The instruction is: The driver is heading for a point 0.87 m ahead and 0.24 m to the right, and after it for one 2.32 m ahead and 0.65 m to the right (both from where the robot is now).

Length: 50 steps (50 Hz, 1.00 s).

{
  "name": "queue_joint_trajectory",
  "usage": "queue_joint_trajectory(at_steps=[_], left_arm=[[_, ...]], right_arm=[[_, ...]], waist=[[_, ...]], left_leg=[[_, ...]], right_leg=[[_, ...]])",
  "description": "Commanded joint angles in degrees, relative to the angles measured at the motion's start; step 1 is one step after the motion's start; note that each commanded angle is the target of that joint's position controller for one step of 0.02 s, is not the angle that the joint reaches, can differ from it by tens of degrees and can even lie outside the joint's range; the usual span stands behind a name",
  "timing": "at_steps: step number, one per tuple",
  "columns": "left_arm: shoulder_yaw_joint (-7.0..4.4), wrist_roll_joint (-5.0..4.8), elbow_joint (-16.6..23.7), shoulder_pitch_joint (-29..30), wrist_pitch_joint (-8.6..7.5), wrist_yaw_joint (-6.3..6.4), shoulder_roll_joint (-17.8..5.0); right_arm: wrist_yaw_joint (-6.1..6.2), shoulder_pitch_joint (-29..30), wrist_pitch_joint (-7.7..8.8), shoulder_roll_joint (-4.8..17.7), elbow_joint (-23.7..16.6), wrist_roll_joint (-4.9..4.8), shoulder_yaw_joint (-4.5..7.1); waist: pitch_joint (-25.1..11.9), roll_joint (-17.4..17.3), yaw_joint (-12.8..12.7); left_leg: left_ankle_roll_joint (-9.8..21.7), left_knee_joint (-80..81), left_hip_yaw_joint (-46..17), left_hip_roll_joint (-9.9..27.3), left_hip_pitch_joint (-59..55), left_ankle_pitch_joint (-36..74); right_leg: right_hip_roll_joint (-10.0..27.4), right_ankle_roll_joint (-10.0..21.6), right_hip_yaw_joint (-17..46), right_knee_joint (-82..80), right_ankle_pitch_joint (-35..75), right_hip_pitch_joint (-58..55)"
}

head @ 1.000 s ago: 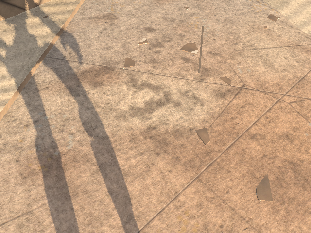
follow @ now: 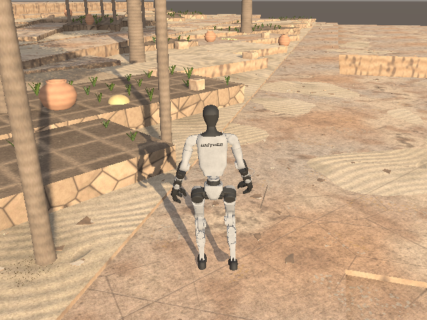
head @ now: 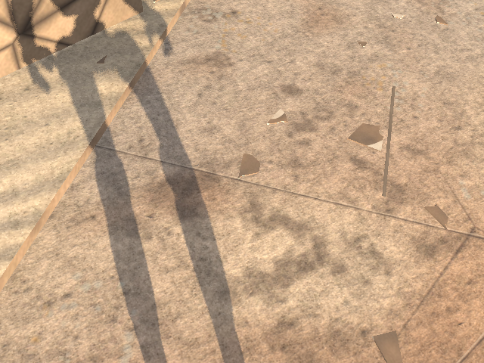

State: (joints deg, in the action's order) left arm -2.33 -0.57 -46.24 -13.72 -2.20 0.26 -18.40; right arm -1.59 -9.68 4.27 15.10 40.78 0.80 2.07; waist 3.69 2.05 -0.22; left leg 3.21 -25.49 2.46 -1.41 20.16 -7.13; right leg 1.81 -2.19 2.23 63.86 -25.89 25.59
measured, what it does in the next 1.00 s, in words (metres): steps on the spot: right foot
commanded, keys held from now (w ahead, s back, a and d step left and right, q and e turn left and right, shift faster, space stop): no key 0.96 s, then w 0.04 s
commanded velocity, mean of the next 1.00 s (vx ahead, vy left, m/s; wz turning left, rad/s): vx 0.05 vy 0.00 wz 0.00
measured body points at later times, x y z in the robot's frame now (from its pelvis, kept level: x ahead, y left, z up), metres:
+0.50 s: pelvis +0.09 -0.02 +0.00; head +0.10 -0.03 +0.45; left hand +0.22 +0.23 -0.12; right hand +0.19 -0.28 -0.14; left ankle +0.07 +0.09 -0.74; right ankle +0.12 -0.15 -0.74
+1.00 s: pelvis +0.09 -0.03 +0.00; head +0.10 -0.03 +0.45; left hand +0.18 +0.23 -0.14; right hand +0.14 -0.29 -0.15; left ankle +0.07 +0.09 -0.74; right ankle +0.12 -0.15 -0.74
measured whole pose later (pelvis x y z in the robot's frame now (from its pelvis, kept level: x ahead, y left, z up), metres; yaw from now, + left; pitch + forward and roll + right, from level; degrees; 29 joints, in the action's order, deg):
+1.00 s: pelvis +0.09 -0.03 +0.00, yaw +0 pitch -2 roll +0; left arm -1.9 0.1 -59.5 -7.7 0.9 1.9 -13.8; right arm 2.1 -11.3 -0.4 13.2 62.0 0.3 1.1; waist 2.3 0.2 0.3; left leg -0.1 -27.0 1.8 0.5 7.7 -17.2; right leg 0.1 0.1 0.6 28.3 -13.5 12.8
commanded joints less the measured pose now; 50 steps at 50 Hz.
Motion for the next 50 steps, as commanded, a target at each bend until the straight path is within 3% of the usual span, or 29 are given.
queue_joint_trajectory(at_steps=[1,3,5,8,10,11,12,13,14,15,16,18,22,30,48,50], left_arm=[[-0.5,0.39,1.75,-6.25,1.28,0.72,-1.76],[-0.07,0.98,2.09,-4.32,1.77,1.09,-1.03],[-0.22,0.99,2.21,-2.05,2.19,1.2,-1.79],[-0.73,0.9,2.81,1.31,2.81,1.2,-2.94],[-0.92,1.43,2.71,1.64,2.8,1.2,-2.73],[-1.05,1.99,2.95,2.3,2.73,1.3,-3.41],[-1.42,2.07,3.68,2.89,2.59,1.62,-5.66],[-1.98,1.53,4.06,5.38,2.8,1.97,-8.64],[-1.39,1.09,3.76,6.9,2.87,1.53,-4.92],[-0.89,1.13,3.84,7.64,2.75,1.03,-2.61],[-0.72,1.42,3.45,7.6,2.47,0.81,-2.31],[-0.84,1.24,2.24,6.44,1.62,0.55,-3.01],[-0.8,0.91,0.27,5.67,1.28,0.89,-2.91],[-0.83,0.76,-3.38,6.85,1.78,1.12,-2.66],[-0.66,0.75,-10.99,7.06,2.59,1.83,-1.79],[-0.74,0.39,-12.21,5.77,2.8,1.94,-1.69]], right_arm=[[0.13,1.84,1.12,6.07,-1.61,0.54,1.46],[0.52,3.32,0.9,7.29,-0.47,0.47,1.75],[0.84,2.14,0.32,8.08,1.18,0.33,1.87],[0.86,1.53,-0.58,7.82,3.33,0.21,1.48],[0.82,2.46,-1.11,6.8,4.24,-0.45,0.95],[0.8,0.83,-1.2,5.28,5.18,-0.49,0.39],[0.92,-1.16,-1.21,4.1,5.77,0.41,-0.08],[0.89,-6.76,-1.17,3.9,6.83,0.85,0.03],[1.42,-5.96,-1.7,3.33,7.29,0.86,-0.35],[1.79,-2.67,-2.3,5.1,7.15,0.63,-0.01],[2.21,-1.36,-2.83,5.47,7.19,0.29,0.19],[2.58,-1.71,-3.6,5.69,7.82,0.36,0.26],[2.72,-1.2,-3.57,5.63,9.69,-0.21,0.42],[3.25,-0.83,-4.54,5.51,13.68,-0.49,0.7],[3.84,-2.36,-4.23,4.55,19.6,-0.34,0.03],[3.97,-4.13,-4.37,4.71,20.58,-0.81,0.21]], waist=[[-10.27,-7.6,-3.03],[-10.53,-8.19,-3.01],[-11.22,-8.26,-1.8],[-9.29,-7.59,-0.76],[-7.82,-6.78,-1.81],[-6.84,-5.3,-1.62],[-6.81,-1.8,-0.23],[-6.65,5.85,4.21],[-7.31,7.52,3.36],[-4.9,4.97,1.78],[-4.67,3.46,1.38],[-4.96,2.83,1.18],[-6.67,0.66,0.57],[-5.81,-1.8,0.68],[-2.51,-1.71,0.5],[-2.56,-2.52,0.6]], left_leg=[[11.14,8.23,-9.52,14.18,-7.15,40.45],[10.61,8.67,-6.67,13.02,-5.21,39.25],[10.09,9.12,-6.2,12.94,-5.81,34.21],[9.3,9.27,-7.71,13.36,-5.1,19.88],[7.1,7.58,-8.02,11.66,-3.53,7.42],[4.5,6.31,-7.84,9.53,-2.78,1.0],[1.68,3.49,-6.61,6.68,-1.62,-5.77],[-0.55,2.57,-3.88,2.41,-0.07,-12.26],[-2.0,3.07,-2.14,1.92,-5.43,-10.63],[-2.31,2.66,-2.16,2.03,-6.6,-8.64],[-1.97,2.23,-2.36,2.47,-7.05,-6.79],[-1.63,2.23,-3.11,3.08,-7.57,-3.43],[-1.8,1.37,-3.25,3.57,-9.34,2.9],[-2.33,1.61,-3.0,3.68,-10.97,4.25],[-2.65,3.96,-2.47,3.62,-8.71,-2.9],[-1.49,4.46,-2.11,2.84,-7.81,-17.71]], right_leg=[[3.03,-1.48,1.06,-8.15,4.48,-2.96],[2.74,-1.62,0.37,-16.46,9.07,-6.54],[2.26,-1.48,-0.02,-21.27,14.71,-8.67],[2.14,-0.37,0.26,-26.65,16.11,-10.64],[1.39,1.25,-0.71,-34.72,19.81,-15.09],[2.36,2.19,0.63,-39.26,24.81,-17.41],[6.23,3.48,4.5,-40.24,33.68,-19.8],[8.89,6.32,6.78,-38.96,34.26,-20.01],[7.29,6.73,6.16,-40.28,21.82,-14.64],[5.05,5.42,5.14,-40.88,17.44,-11.8],[4.12,4.34,4.18,-40.53,18.63,-11.36],[3.32,3.64,3.15,-39.09,23.8,-12.96],[2.84,3.93,2.29,-36.98,31.45,-15.89],[1.89,4.41,1.36,-37.18,31.49,-16.44],[0.27,3.67,0.09,-39.73,22.52,-15.8],[-1.8,4.05,-1.73,-38.76,5.55,-14.53]])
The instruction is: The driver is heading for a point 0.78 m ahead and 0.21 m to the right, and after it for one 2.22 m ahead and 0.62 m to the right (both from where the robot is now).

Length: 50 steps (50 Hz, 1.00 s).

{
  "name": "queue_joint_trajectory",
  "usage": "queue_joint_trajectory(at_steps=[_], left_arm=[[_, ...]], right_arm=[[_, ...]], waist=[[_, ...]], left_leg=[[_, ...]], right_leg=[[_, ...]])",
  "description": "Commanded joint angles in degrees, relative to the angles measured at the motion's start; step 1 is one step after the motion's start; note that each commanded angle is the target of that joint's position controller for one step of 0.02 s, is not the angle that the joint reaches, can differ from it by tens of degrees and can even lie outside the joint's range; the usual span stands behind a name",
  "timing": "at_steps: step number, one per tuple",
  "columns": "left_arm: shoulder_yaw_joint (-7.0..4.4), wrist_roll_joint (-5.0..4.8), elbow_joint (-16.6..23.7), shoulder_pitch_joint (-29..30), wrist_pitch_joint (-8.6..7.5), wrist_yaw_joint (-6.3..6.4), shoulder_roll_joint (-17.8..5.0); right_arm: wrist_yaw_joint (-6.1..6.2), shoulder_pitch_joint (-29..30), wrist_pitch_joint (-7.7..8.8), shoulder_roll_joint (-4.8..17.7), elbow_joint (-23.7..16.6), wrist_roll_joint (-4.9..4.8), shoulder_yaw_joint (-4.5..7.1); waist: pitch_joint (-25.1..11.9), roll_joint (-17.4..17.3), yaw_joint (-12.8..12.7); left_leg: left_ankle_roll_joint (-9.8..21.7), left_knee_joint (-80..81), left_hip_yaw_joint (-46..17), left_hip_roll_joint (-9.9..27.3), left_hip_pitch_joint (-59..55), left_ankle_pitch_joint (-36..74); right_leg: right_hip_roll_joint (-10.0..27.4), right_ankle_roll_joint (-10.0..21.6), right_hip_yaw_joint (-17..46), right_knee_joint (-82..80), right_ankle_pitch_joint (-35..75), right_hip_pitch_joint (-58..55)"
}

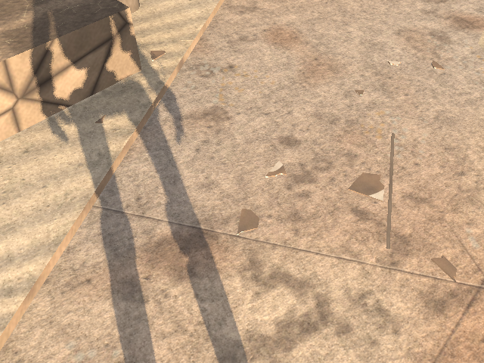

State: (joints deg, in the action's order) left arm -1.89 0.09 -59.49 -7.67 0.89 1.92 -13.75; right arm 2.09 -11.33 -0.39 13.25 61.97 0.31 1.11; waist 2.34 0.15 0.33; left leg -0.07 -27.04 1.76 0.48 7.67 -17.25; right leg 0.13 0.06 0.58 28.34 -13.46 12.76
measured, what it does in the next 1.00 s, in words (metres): walks ahead: left foot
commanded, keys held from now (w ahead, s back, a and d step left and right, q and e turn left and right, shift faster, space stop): w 0.74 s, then w+e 0.26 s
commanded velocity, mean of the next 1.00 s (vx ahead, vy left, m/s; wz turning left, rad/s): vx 0.40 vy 0.00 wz -0.06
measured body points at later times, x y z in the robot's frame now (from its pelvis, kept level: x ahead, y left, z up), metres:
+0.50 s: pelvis +0.14 -0.03 +0.01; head +0.15 -0.04 +0.46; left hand +0.06 +0.21 -0.13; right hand +0.30 -0.28 -0.12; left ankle +0.26 +0.13 -0.68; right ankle +0.03 -0.12 -0.74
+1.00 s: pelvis +0.42 +0.03 +0.01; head +0.43 +0.02 +0.46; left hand +0.56 +0.29 -0.11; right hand +0.40 -0.23 -0.14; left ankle +0.40 +0.11 -0.74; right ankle +0.54 -0.16 -0.66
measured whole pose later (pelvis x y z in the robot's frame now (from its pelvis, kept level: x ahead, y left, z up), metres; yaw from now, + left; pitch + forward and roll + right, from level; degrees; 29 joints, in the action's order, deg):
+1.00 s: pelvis +0.42 +0.03 +0.01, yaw -5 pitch +0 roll +2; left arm -4.3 -1.6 -53.7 -9.2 -3.6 0.8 -15.3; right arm -0.3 -17.4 6.3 13.2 60.1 1.1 3.1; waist 0.6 2.2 2.5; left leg 3.8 -13.4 8.9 -3.9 3.4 -10.2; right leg 7.0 2.2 5.5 55.7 -4.6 40.5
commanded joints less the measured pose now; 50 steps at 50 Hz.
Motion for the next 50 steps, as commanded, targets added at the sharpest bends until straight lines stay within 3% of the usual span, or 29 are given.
queue_joint_trajectory(at_steps=[1,3,5,6,7,9,10,11,12,13,14,15,16,18,19,24,29,32,33,34,35,36,37,38,39,40,42,45,50], left_arm=[[-1.38,-0.47,0.99,-0.35,-0.34,0.35,-6.74],[-1.35,-0.52,1.81,1.15,-1.4,0.19,-6.33],[-1.05,-0.94,2.5,2.29,-3.2,-0.63,-4.01],[-1.02,-1.23,2.85,2.71,-3.87,-1.11,-3.71],[-1.16,-1.56,2.86,2.21,-4.4,-1.54,-3.91],[-1.15,-2.04,1.59,-1.93,-5.21,-2.07,-3.3],[-1.72,-1.95,-0.72,-6.67,-5.35,-2.04,-3.93],[-2.49,-1.55,-2.9,-11.88,-5.29,-1.95,-5.47],[-3.87,-1.3,-4.36,-19.33,-5.51,-1.75,-10.25],[-4.18,-1.02,-5.22,-25.04,-6.2,-2.62,-13.56],[-2.64,-0.47,-4.27,-20.6,-7.14,-2.68,-9.65],[-1.85,-0.55,-2.77,-16.78,-7.77,-2.79,-6.97],[-1.5,-0.57,-1.78,-14.34,-7.99,-3.06,-6.45],[-0.47,-0.29,-1.26,-13.58,-7.46,-3.16,-4.14],[-0.25,-0.03,-1.55,-15.12,-7.08,-2.91,-3.85],[-0.53,0.18,-1.23,-17.57,-6.07,-1.05,-7.07],[-1.3,-0.93,-2.38,-20.85,-5.87,-0.73,-7.65],[-2.16,-0.86,-1.74,-18.82,-5.18,-0.66,-9.1],[-2.4,-0.64,-1.4,-17.86,-4.72,-0.65,-9.58],[-2.13,-0.3,-0.9,-17.16,-4.22,-0.67,-8.86],[-1.29,0.56,0.44,-17.53,-4.12,-0.82,-7.07],[1.2,0.06,0.85,-25.41,-5.42,-1.72,2.59],[0.0,-1.65,0.9,-20.06,-7.24,-2.04,-2.75],[-1.09,-3.49,3.21,-14.17,-8.25,-2.07,-6.25],[-1.27,-3.55,3.87,-11.35,-8.54,-1.53,-6.96],[-1.92,-2.71,3.71,-10.44,-8.09,-0.97,-6.81],[-2.22,-2.3,3.0,-13.62,-6.1,-0.74,-4.17],[-2.49,-2.18,4.63,-10.81,-4.31,-0.57,-3.22],[-2.84,-1.36,7.99,-2.48,-4.77,-1.66,-3.63]], right_arm=[[0.44,-2.35,0.25,7.55,-0.95,-0.63,1.52],[0.53,-3.77,0.96,8.56,-1.47,-1.05,1.95],[0.28,-7.46,2.29,11.02,-0.52,-1.64,2.98],[0.17,-7.42,2.79,11.67,-0.48,-1.73,3.37],[0.0,-6.39,3.21,10.86,-1.07,-1.62,3.25],[-0.59,-2.02,3.66,10.01,-2.66,-2.34,3.05],[-0.86,-0.24,3.58,9.7,-3.46,-2.39,2.98],[-1.03,0.95,3.78,8.82,-4.35,-2.12,2.73],[-1.22,1.92,4.33,5.14,-5.84,-1.68,1.74],[-0.96,3.21,5.39,4.48,-8.11,-1.71,1.63],[-1.26,3.01,6.01,6.27,-8.08,-2.88,2.2],[-1.84,1.89,6.47,6.1,-7.48,-3.44,2.16],[-2.03,1.57,6.78,6.1,-7.03,-3.08,2.37],[-2.36,2.96,6.69,6.82,-7.14,-2.1,3.17],[-2.68,3.09,6.4,5.81,-7.18,-1.93,3.12],[-3.19,14.29,5.55,1.98,-11.76,-1.54,1.69],[-4.36,20.54,5.64,3.48,-14.85,-2.15,1.32],[-4.86,16.76,6.07,6.54,-14.87,-2.06,2.56],[-4.67,11.02,6.03,8.3,-13.43,-2.01,3.61],[-4.27,1.18,5.76,10.45,-10.33,-2.17,5.03],[-3.66,-9.17,5.43,13.93,-8.01,-1.58,6.15],[-3.91,-13.62,5.32,17.52,-6.56,-0.88,6.62],[-4.06,-11.41,5.55,12.12,-6.63,-1.24,5.07],[-3.87,-5.15,6.1,9.71,-7.68,-1.27,4.33],[-3.89,0.31,6.7,7.7,-9.04,-0.91,3.63],[-4.14,3.22,7.26,5.62,-9.14,-0.27,3.08],[-4.38,4.12,7.76,3.48,-8.03,0.5,2.48],[-3.32,1.59,7.95,5.91,-6.41,0.59,2.96],[-1.49,-1.21,7.69,7.81,-6.2,0.79,3.18]], waist=[[0.78,-1.65,0.11],[5.15,-3.27,1.07],[5.94,-9.17,1.91],[6.97,-10.44,1.76],[7.31,-9.5,0.88],[7.41,-8.57,-2.51],[6.07,-7.19,-4.55],[3.88,-3.77,-6.08],[0.81,9.57,-8.01],[-2.03,18.1,-9.2],[0.62,9.71,-5.94],[2.41,6.4,-4.06],[2.81,4.16,-2.83],[3.09,3.99,-2.15],[2.43,5.01,-2.21],[4.67,3.81,-4.02],[6.92,4.79,-4.19],[2.59,5.93,-0.25],[-1.53,6.9,3.01],[-7.18,6.58,7.62],[-14.43,1.6,10.71],[-24.42,-15.22,5.44],[-21.38,-10.97,7.4],[-11.41,-9.27,5.95],[-7.42,-3.31,3.79],[-4.58,-1.75,1.76],[-3.58,-4.24,-1.34],[-0.06,-4.05,-1.98],[1.34,-2.17,-0.35]], left_leg=[[3.14,6.42,-2.7,1.52,6.43,-16.45],[6.09,9.32,-8.38,5.16,8.48,-26.81],[10.76,15.3,-19.93,13.66,5.04,-30.9],[12.91,17.5,-24.72,17.58,5.81,-30.04],[13.33,17.95,-25.47,18.56,6.25,-27.86],[10.65,14.9,-19.19,15.45,9.63,-21.73],[8.64,11.32,-14.08,11.55,13.48,-17.26],[6.78,3.9,-9.21,7.88,17.16,-9.29],[2.76,-15.29,0.07,0.73,25.83,-2.92],[1.35,-31.53,-0.99,-3.57,35.13,-14.46],[2.51,-41.15,-6.41,0.11,39.79,-14.1],[3.95,-43.52,-7.25,2.53,41.5,-8.37],[4.71,-42.22,-6.25,4.54,41.61,-3.01],[4.32,-36.41,-4.63,6.62,38.13,3.56],[3.59,-34.23,-3.43,6.55,36.47,5.12],[0.43,-15.46,0.2,4.27,32.45,14.35],[2.34,-5.47,0.31,2.84,28.42,18.52],[5.11,-3.72,1.14,0.54,21.03,14.84],[6.31,-4.18,2.4,-1.37,13.3,13.51],[7.85,-3.82,3.16,-2.64,0.75,13.52],[11.14,-5.14,-8.42,7.07,-17.19,9.52],[21.55,4.24,-39.53,21.8,-33.89,-6.6],[19.64,12.12,-46.14,20.6,-30.54,-12.62],[16.61,12.98,-36.41,19.58,-21.86,-9.25],[14.84,14.28,-28.18,17.99,-12.24,-1.84],[13.4,15.63,-21.53,16.04,-4.54,4.36],[11.77,18.45,-13.73,13.28,2.71,7.38],[12.31,22.02,-7.67,13.19,6.14,9.57],[10.57,22.62,0.5,12.12,1.47,16.39]], right_leg=[[-0.94,2.25,-0.69,-2.1,-16.55,1.42],[-1.02,2.93,-0.69,0.68,-22.3,7.95],[-1.63,2.23,-4.14,10.51,-13.21,12.6],[0.23,2.73,-3.09,14.77,-10.47,13.58],[1.38,3.58,-2.33,15.88,-11.29,13.81],[1.47,5.17,-3.4,5.5,-11.47,5.83],[-0.6,5.02,-5.01,-0.21,-7.5,-3.54],[0.06,4.85,-2.26,-2.09,-3.86,-11.41],[10.19,9.28,15.72,-10.45,-10.76,-19.72],[21.11,16.7,38.13,-18.77,-13.63,-24.58],[22.92,17.3,38.22,-18.17,-13.94,-22.55],[20.59,15.22,31.42,-17.78,-11.51,-20.97],[18.16,13.05,25.24,-18.2,-8.06,-19.61],[14.31,9.98,15.25,-19.06,5.66,-16.8],[13.14,9.68,12.14,-19.24,10.88,-16.24],[10.97,10.09,4.95,-22.21,16.62,-10.67],[13.55,9.8,2.8,-22.94,17.51,-13.32],[15.09,8.18,1.26,-15.51,36.04,-18.67],[14.41,7.35,0.13,-8.45,46.18,-18.79],[11.9,5.78,-1.62,2.96,49.57,-15.22],[9.02,4.2,-2.79,20.65,33.49,-1.53],[-3.21,0.54,-0.61,42.52,-11.64,18.88],[-2.13,1.93,7.47,50.35,-18.18,25.31],[0.87,3.24,6.41,52.14,-14.2,29.86],[4.33,3.77,5.53,49.51,-8.33,26.98],[6.4,3.74,5.01,46.0,-4.83,23.71],[8.46,3.93,5.93,41.86,-2.47,17.32],[9.07,3.05,6.03,37.16,0.76,20.82],[7.63,1.73,5.66,22.14,16.15,27.21]])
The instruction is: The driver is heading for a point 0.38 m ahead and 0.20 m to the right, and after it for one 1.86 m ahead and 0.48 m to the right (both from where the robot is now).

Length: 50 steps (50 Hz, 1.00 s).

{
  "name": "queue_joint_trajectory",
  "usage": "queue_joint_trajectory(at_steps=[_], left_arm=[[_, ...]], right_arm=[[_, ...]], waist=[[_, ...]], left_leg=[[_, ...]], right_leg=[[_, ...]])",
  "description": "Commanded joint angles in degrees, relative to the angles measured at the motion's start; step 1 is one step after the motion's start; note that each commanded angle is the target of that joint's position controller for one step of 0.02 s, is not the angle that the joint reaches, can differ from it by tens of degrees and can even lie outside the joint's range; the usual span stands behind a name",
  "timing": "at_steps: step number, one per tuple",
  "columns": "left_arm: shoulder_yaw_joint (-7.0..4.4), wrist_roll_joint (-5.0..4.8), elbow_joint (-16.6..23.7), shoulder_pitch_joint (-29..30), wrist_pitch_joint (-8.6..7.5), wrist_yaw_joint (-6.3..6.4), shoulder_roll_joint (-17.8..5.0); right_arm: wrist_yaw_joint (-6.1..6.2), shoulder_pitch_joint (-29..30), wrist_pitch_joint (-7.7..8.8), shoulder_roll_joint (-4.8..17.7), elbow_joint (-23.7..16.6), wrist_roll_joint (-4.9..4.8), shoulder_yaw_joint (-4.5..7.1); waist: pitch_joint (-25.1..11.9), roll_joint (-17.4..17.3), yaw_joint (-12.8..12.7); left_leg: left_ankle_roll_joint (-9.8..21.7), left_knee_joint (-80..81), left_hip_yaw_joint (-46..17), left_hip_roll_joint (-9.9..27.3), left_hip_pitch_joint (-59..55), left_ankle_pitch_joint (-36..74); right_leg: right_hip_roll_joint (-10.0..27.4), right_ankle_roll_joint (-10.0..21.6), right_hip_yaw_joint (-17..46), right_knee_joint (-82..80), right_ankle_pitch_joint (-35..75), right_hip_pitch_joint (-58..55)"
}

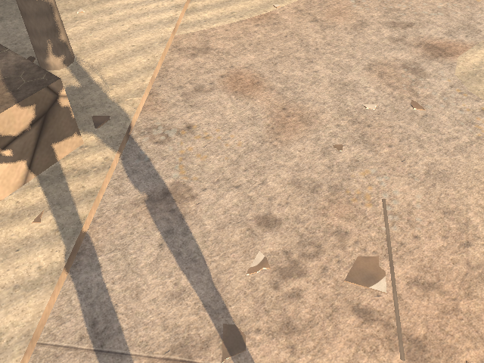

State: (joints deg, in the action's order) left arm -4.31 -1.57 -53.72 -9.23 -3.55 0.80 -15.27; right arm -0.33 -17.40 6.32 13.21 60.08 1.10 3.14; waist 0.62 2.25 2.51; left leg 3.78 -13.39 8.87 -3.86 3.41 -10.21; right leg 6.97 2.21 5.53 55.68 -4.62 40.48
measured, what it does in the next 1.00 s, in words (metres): walks ahead, turning right: right foot, then left foot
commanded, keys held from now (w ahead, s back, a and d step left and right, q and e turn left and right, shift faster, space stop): w+e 0.30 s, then e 0.20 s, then no key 0.50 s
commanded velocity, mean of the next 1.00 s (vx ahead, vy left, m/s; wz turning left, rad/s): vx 0.26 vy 0.00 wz -0.37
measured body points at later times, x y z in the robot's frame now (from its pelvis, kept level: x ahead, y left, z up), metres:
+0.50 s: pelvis +0.28 -0.08 +0.00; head +0.32 -0.10 +0.44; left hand +0.44 +0.17 -0.12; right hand +0.37 -0.39 -0.11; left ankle +0.40 +0.08 -0.67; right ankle +0.28 -0.14 -0.75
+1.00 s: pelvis +0.41 -0.09 -0.01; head +0.44 -0.10 +0.43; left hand +0.61 +0.12 -0.14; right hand +0.44 -0.37 -0.14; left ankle +0.53 -0.01 -0.75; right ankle +0.35 -0.21 -0.75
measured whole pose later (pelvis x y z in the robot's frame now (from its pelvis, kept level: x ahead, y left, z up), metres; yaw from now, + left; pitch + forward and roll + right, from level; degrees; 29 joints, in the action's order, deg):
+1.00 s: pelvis +0.41 -0.09 -0.01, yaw -23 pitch +1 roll +1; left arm -3.1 0.4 -48.0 -11.3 2.1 2.0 -14.9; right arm 0.4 -7.1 0.8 12.5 49.0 0.5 1.5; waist 2.0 0.8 0.2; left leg 1.0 -28.5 0.5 -1.2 21.2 -8.1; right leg 1.5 -1.3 3.6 31.6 -16.4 15.3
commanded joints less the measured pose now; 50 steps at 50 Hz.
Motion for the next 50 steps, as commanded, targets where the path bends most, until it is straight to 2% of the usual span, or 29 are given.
queue_joint_trajectory(at_steps=[1,5,8,10,11,12,13,14,15,16,17,18,20,23,25,27,30,33,34,35,36,37,38,40,42,45,48,49,50], left_arm=[[-0.2,0.39,3.02,1.29,-0.46,-0.94,-1.76],[0.95,0.49,6.91,9.81,-0.52,-2.5,-0.15],[1.07,0.26,10.02,12.78,-0.41,-3.89,-0.56],[0.21,0.12,11.06,10.49,-0.22,-4.62,-2.52],[-0.75,0.04,10.56,5.98,-0.05,-4.78,-4.32],[-2.34,-0.17,8.86,-2.17,0.01,-4.6,-7.09],[-4.57,-0.17,6.7,-12.01,0.38,-3.52,-11.74],[-5.78,-0.36,6.32,-14.19,0.51,-2.7,-18.0],[-4.5,0.55,7.52,-16.18,0.08,-2.56,-14.81],[-3.53,1.44,7.87,-13.18,-0.44,-2.37,-11.42],[-2.89,1.31,9.13,-8.23,-0.91,-2.29,-9.15],[-2.34,1.15,10.5,-3.33,-0.97,-2.34,-7.27],[-1.86,1.66,11.93,-0.3,-0.73,-1.9,-6.35],[-2.75,1.46,12.11,-1.34,-0.39,-0.84,-9.68],[-3.02,0.74,12.17,-2.11,0.67,0.01,-10.26],[-2.73,0.4,12.14,-2.81,1.69,0.67,-9.47],[-2.05,0.89,11.19,-4.8,2.37,1.07,-8.16],[-1.39,1.46,11.11,-4.09,2.38,1.37,-7.16],[-1.02,1.4,11.18,-3.31,2.33,1.42,-6.46],[-0.43,2.15,11.7,-4.56,1.98,1.36,-4.79],[-0.01,2.37,11.15,-11.44,1.42,1.23,-3.47],[0.16,1.79,10.75,-12.81,1.59,1.12,-4.81],[-0.67,1.21,10.63,-11.1,2.48,0.99,-8.48],[-1.14,1.01,10.69,-6.24,5.06,1.63,-8.65],[-0.79,1.17,10.03,-6.54,6.48,1.86,-6.47],[0.28,1.42,8.4,-6.61,5.69,1.7,-3.15],[0.02,1.66,6.56,-7.86,5.17,1.29,-3.5],[-0.05,2.34,6.95,-6.8,5.15,1.2,-4.49],[-0.29,3.04,7.85,-5.69,5.12,1.34,-6.79]], right_arm=[[1.16,4.32,0.89,8.13,-4.4,-0.15,1.12],[1.67,-1.54,-0.24,9.18,-3.1,-0.85,1.33],[1.73,-3.27,-1.91,10.31,-2.98,-1.38,1.85],[2.06,-1.47,-2.78,11.96,-4.24,-1.52,2.36],[2.33,-0.6,-3.29,12.7,-4.92,-1.47,2.61],[2.55,0.6,-3.74,12.96,-5.67,-1.58,2.61],[2.65,0.67,-3.49,12.46,-6.83,-1.32,2.25],[1.28,-4.75,-1.71,3.12,-9.7,0.52,-0.51],[0.33,0.15,1.32,6.36,-11.26,-1.85,-0.23],[-0.12,6.85,2.94,9.44,-13.28,-3.93,0.7],[0.16,7.79,3.44,9.36,-13.46,-3.64,0.58],[0.77,7.32,3.03,9.72,-12.55,-2.19,1.16],[1.21,5.21,0.91,10.08,-12.85,-1.07,2.01],[1.88,6.42,-1.02,7.09,-14.6,-0.22,1.47],[1.97,9.45,-1.42,6.2,-15.8,-0.15,0.98],[1.43,11.71,-1.48,6.02,-16.34,-0.59,0.65],[0.55,15.14,-1.5,6.97,-17.53,-0.84,0.71],[0.16,13.61,-0.68,9.39,-17.35,-0.11,1.54],[0.17,11.55,-0.12,9.42,-16.77,0.33,1.63],[0.49,10.21,0.38,11.64,-16.91,1.36,1.94],[0.82,9.5,0.07,14.02,-17.43,2.56,2.08],[0.75,6.27,-0.92,10.03,-16.27,1.92,1.47],[0.42,6.19,-1.51,7.51,-16.13,0.13,0.55],[0.31,10.15,-2.77,7.77,-16.65,-0.48,0.31],[0.36,14.85,-3.88,8.13,-17.05,0.04,0.26],[0.74,14.24,-4.83,7.91,-15.8,0.06,0.5],[1.13,12.81,-5.11,7.77,-14.58,-0.97,0.29],[1.1,11.34,-4.98,6.95,-13.94,-1.08,-0.04],[0.86,10.87,-4.67,6.21,-13.77,-0.59,-0.37]], waist=[[3.36,-4.13,-1.81],[5.43,-2.79,1.54],[5.68,-3.55,1.62],[2.62,-6.24,-0.99],[-0.49,-7.67,-3.8],[-4.88,-7.63,-8.37],[-10.2,-4.04,-12.71],[-15.89,11.42,-6.86],[-23.27,7.22,-9.18],[-15.25,4.93,-10.23],[-10.08,0.14,-7.54],[-6.26,-3.44,-4.56],[-4.59,-3.19,-1.2],[-4.03,-1.48,-0.33],[-5.32,0.67,-1.33],[-7.14,2.83,-2.9],[-7.08,3.91,-4.81],[-6.14,4.49,-3.38],[-6.17,3.99,-1.71],[-8.76,0.31,-1.93],[-13.39,-8.89,-5.11],[-18.07,-16.66,-3.1],[-16.82,-12.05,-2.53],[-10.0,-7.63,-2.5],[-5.59,-9.26,-4.48],[-6.22,-11.9,-3.47],[-7.11,-10.67,-4.41],[-6.36,-9.31,-4.09],[-5.09,-5.84,-3.12]], left_leg=[[6.18,9.17,-4.78,16.06,5.33,10.13],[5.48,7.36,-1.07,17.83,-3.02,13.83],[4.78,2.14,0.61,20.22,-10.41,22.62],[3.46,-5.05,2.53,20.62,-11.85,42.18],[2.76,-12.22,3.37,20.37,-11.46,51.4],[1.34,-23.18,4.5,18.87,-8.22,53.91],[-1.17,-39.2,4.6,16.62,3.98,41.71],[-5.16,-61.16,1.71,5.15,31.27,-11.7],[-4.42,-69.67,-12.15,0.97,39.83,-23.14],[-2.81,-69.58,-14.36,4.35,45.19,-18.89],[-2.31,-65.08,-14.13,7.04,42.98,-14.39],[-3.04,-60.22,-13.5,8.88,38.4,-12.64],[-4.63,-55.33,-13.24,10.05,30.49,-11.65],[-7.15,-43.48,-10.97,7.58,28.07,-6.32],[-7.84,-34.11,-10.38,5.41,25.85,1.02],[-7.8,-26.36,-9.92,4.0,23.01,9.32],[-7.25,-20.75,-11.03,3.71,21.85,12.59],[-4.43,-15.68,-11.93,4.28,20.46,9.8],[-2.83,-10.96,-11.43,4.57,16.48,15.34],[-0.4,-10.88,-15.66,9.65,8.66,33.63],[7.56,-14.56,-25.0,19.5,-3.93,54.09],[15.04,-12.53,-34.84,26.75,-8.47,53.65],[15.32,-10.66,-37.58,26.83,-6.38,39.43],[11.27,-7.17,-32.71,22.1,1.53,17.68],[8.05,-3.33,-26.47,17.55,11.41,5.69],[6.93,-3.05,-20.3,13.61,13.57,4.54],[5.38,-4.81,-19.38,13.05,13.8,-2.81],[2.84,-4.87,-19.06,12.15,15.7,-7.99],[0.06,-6.97,-17.35,10.59,18.22,-12.15]], right_leg=[[0.46,-0.49,-1.08,-8.53,9.54,-1.23],[-0.39,0.17,-5.16,-16.8,10.18,1.2],[-1.77,1.76,-7.86,-19.68,2.82,2.75],[-5.18,3.75,-11.38,-19.98,-3.06,-4.05],[-7.58,5.06,-12.9,-19.56,-5.62,-10.53],[-10.11,6.98,-13.37,-22.42,-3.91,-21.83],[-7.23,10.02,-5.47,-24.97,-3.07,-39.38],[8.61,20.79,26.0,-27.81,-8.93,-61.28],[13.46,24.12,43.97,-38.18,-13.43,-66.93],[11.68,20.46,34.48,-38.7,-3.56,-62.41],[9.21,18.25,25.07,-37.55,8.28,-53.13],[6.72,16.39,17.71,-37.36,18.92,-43.33],[4.16,15.31,11.85,-38.41,28.21,-32.43],[0.95,14.4,6.51,-38.21,36.53,-26.05],[-1.57,12.13,4.27,-36.53,35.12,-25.03],[-2.58,9.78,3.33,-35.51,30.4,-25.72],[-0.98,8.48,6.49,-33.46,22.65,-28.43],[0.88,7.67,10.9,-28.18,19.56,-32.32],[-0.73,6.27,10.64,-24.98,17.92,-32.12],[-4.56,3.85,9.12,-19.34,12.64,-29.66],[-10.08,0.77,5.88,-9.56,-7.51,-20.93],[-12.3,-2.35,3.53,-0.34,-33.86,-15.05],[-10.25,-3.74,4.45,4.78,-36.93,-12.71],[-7.92,-5.63,2.76,8.49,-31.23,-10.41],[-5.96,-6.12,0.65,0.76,-26.61,-15.71],[-6.62,-5.85,-3.39,-13.26,-20.68,-23.9],[-7.55,-3.68,-5.38,-27.76,-8.2,-31.32],[-6.2,-2.36,-3.7,-30.09,-5.82,-33.22],[-1.61,-0.31,1.1,-31.51,-4.97,-33.7]])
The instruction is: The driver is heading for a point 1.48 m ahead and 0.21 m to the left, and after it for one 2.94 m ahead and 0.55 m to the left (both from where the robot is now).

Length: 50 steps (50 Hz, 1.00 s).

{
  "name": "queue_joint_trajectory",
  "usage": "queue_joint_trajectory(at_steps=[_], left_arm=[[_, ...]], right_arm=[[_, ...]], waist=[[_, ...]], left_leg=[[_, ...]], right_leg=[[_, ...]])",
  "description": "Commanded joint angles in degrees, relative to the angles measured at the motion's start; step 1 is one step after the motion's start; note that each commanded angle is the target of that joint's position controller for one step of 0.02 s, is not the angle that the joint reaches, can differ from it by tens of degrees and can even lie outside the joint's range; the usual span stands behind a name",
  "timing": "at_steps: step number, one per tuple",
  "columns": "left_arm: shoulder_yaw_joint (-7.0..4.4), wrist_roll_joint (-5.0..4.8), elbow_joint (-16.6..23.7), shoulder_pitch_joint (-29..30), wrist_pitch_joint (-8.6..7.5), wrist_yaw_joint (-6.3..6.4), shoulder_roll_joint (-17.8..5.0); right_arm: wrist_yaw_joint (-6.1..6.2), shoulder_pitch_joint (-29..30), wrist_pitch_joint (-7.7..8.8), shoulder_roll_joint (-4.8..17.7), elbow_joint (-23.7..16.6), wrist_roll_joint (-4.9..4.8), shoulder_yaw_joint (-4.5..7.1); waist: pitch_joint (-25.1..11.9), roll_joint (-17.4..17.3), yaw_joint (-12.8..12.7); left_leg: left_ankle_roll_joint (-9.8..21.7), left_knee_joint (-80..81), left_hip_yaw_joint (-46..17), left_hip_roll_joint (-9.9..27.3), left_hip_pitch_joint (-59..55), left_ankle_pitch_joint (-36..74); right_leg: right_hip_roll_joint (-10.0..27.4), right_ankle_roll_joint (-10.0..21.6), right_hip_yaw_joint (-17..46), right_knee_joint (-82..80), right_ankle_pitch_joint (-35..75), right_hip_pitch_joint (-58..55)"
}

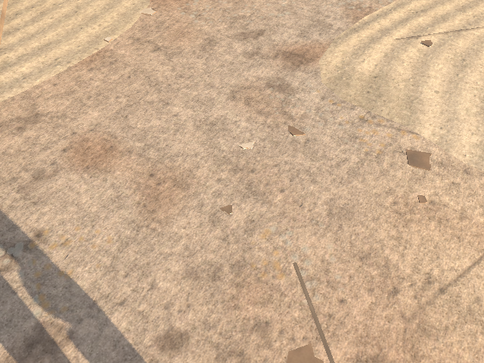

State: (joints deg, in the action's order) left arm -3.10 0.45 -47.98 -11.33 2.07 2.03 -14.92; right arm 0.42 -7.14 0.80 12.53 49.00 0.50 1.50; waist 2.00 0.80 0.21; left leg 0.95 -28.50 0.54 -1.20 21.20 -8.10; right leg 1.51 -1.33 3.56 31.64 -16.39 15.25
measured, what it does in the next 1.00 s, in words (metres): stands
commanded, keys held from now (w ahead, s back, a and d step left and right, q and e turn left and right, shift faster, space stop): no key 1.00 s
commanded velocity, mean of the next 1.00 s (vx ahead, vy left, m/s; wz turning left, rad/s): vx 0.01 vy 0.00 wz -0.02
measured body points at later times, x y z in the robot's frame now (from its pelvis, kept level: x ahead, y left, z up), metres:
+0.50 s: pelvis +0.04 -0.02 +0.00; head +0.05 -0.03 +0.45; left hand +0.09 +0.23 -0.14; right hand +0.13 -0.28 -0.14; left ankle +0.07 +0.11 -0.73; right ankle +0.00 -0.14 -0.73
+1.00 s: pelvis +0.04 -0.03 +0.00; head +0.05 -0.03 +0.45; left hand +0.04 +0.22 -0.15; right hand +0.09 -0.28 -0.15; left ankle +0.07 +0.11 -0.73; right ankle +0.00 -0.14 -0.73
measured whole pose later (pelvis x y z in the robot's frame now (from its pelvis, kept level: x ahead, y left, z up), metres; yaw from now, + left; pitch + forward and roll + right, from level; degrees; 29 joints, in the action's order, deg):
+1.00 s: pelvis +0.04 -0.03 +0.00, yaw +1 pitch -1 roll +0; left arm -0.9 0.3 -61.3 -16.8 -1.0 1.9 -10.8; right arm 2.5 -9.5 -1.0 12.3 63.5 -0.1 2.5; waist 2.3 -0.5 0.4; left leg -1.8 -28.6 -2.1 1.2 15.4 -11.8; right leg -0.8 0.5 0.6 28.0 -19.5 7.1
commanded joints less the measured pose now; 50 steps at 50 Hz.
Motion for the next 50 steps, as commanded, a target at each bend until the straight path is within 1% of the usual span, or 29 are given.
queue_joint_trajectory(at_steps=[1,2,3,4,5,7,9,14,20,26,35,50], left_arm=[[-1.99,0.68,1.21,-2.59,-0.55,0.04,-9.12],[-1.27,0.62,1.25,-1.62,-1.11,-0.28,-5.86],[-0.75,0.91,0.82,-1.17,-1.77,-0.37,-4.34],[-0.78,0.9,0.53,-0.82,-2.41,-0.41,-4.73],[-0.81,0.67,0.25,-0.94,-3.05,-0.47,-4.89],[-0.76,0.26,-0.87,-2.95,-3.79,-0.39,-4.95],[-0.67,0.0,-1.75,-4.16,-3.88,-0.29,-4.82],[-0.42,-0.17,-3.38,-5.05,-3.67,-0.18,-4.27],[-0.17,-0.27,-5.38,-5.28,-3.56,-0.25,-3.61],[0.08,-0.25,-7.28,-5.46,-3.42,-0.26,-3.11],[0.55,-0.17,-9.79,-6.36,-3.37,-0.14,-2.54],[1.33,-0.19,-12.55,-9.08,-3.41,0.04,-1.33]], right_arm=[[-0.12,-0.15,1.04,6.3,-2.91,0.42,1.43],[-0.1,1.73,1.15,6.35,-2.58,0.94,1.34],[-0.04,1.81,1.17,6.05,-2.21,0.69,1.41],[0.25,1.17,1.04,5.92,-1.44,0.34,1.46],[0.45,0.39,0.93,6.44,-0.81,0.23,1.62],[0.52,-0.31,0.9,6.57,0.23,0.1,1.74],[0.5,-0.42,0.82,6.3,1.16,-0.05,1.77],[0.77,-0.73,0.21,6.54,3.49,-0.3,2.01],[1.36,-0.99,-0.47,6.85,6.04,-0.51,2.18],[1.76,-0.88,-0.95,6.88,8.08,-0.58,2.23],[2.04,-1.1,-1.31,6.45,10.5,-0.59,2.17],[2.29,-3.1,-1.43,5.45,13.08,-0.6,1.75]], waist=[[-4.02,3.06,2.02],[-2.64,3.87,1.02],[-1.85,4.34,1.25],[-1.16,4.35,1.47],[-0.82,4.09,1.4],[-1.62,2.47,0.9],[-2.12,1.49,0.46],[-2.41,-0.15,0.09],[-2.62,-0.65,0.05],[-2.04,-0.36,0.11],[-0.71,-0.26,0.18],[0.77,-0.65,0.15]], left_leg=[[0.41,6.9,-3.73,3.42,-1.89,-14.33],[-1.11,4.32,-2.37,2.59,-6.86,-9.84],[-1.04,3.06,-2.29,2.61,-9.08,-6.48],[-0.47,2.32,-2.53,2.97,-10.02,-4.2],[-0.01,1.88,-2.75,3.08,-9.81,-1.94],[0.57,1.53,-2.99,3.33,-9.77,1.8],[0.48,1.11,-2.87,3.34,-10.01,4.41],[0.11,0.4,-2.86,3.36,-11.17,8.14],[-0.04,0.08,-2.97,3.5,-12.25,10.05],[-0.21,0.35,-2.93,3.47,-12.66,9.6],[-0.48,1.36,-2.83,3.27,-12.71,7.45],[-0.68,2.58,-2.77,2.96,-11.98,4.52]], right_leg=[[4.62,5.66,4.57,-7.8,-2.82,-0.81],[3.86,5.76,4.61,-10.31,-10.24,4.59],[3.51,4.66,4.32,-11.51,-11.7,6.59],[2.89,3.51,3.69,-11.43,-9.36,7.1],[2.6,2.86,3.24,-10.79,-6.21,6.32],[2.14,2.49,2.47,-8.98,-0.41,3.93],[1.86,2.69,2.08,-8.02,2.87,2.47],[1.31,2.91,1.31,-7.23,7.45,0.88],[0.78,2.89,0.41,-7.06,11.3,-0.56],[0.45,2.82,-0.13,-7.76,11.5,-0.96],[0.08,2.62,-0.7,-9.22,8.42,-0.54],[-0.39,2.48,-1.44,-10.65,4.32,0.33]])
Velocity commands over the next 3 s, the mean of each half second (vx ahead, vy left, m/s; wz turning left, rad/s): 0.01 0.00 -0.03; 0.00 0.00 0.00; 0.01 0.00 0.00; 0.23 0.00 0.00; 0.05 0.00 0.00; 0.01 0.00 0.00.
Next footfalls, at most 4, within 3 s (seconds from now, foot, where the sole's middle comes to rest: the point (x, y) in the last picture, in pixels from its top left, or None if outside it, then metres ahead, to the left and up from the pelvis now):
2.06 right None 0.36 -0.09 -0.77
2.34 left None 0.28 0.13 -0.77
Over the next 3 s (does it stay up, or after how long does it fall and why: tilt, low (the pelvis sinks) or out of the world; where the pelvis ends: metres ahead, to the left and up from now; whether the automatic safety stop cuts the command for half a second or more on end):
stays up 0.29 0.03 0.01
